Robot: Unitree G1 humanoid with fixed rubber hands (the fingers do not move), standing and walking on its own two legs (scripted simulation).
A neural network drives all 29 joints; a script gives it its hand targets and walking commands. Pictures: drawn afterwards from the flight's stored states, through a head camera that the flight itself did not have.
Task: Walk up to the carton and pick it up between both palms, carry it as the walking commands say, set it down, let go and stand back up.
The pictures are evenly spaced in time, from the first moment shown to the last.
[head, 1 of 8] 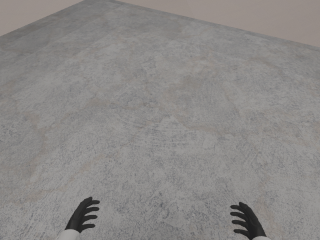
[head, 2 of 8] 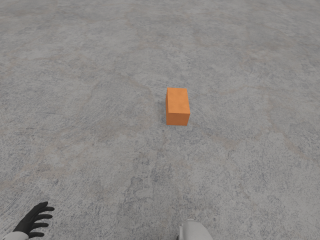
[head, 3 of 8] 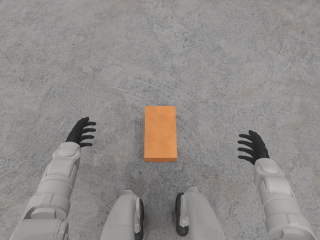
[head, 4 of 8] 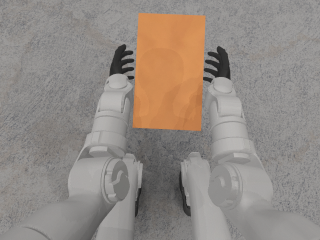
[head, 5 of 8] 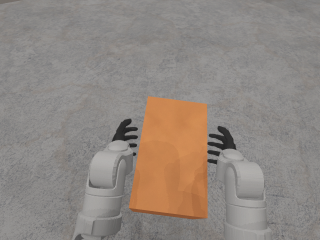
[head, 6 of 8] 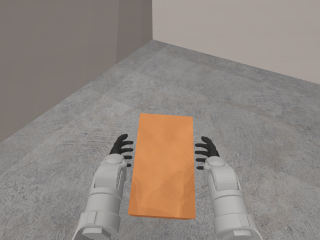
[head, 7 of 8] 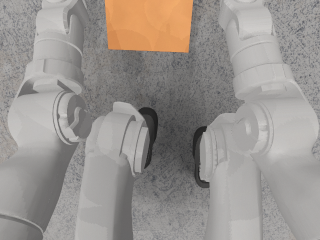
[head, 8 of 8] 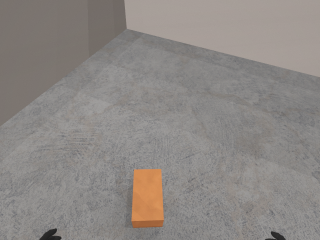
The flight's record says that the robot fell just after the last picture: no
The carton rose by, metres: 0.72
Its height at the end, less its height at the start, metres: +0.00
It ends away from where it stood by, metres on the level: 4.70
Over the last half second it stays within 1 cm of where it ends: yes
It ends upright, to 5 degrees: yes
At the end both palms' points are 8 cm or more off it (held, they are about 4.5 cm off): yes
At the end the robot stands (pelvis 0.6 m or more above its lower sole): yes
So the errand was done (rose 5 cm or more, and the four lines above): yes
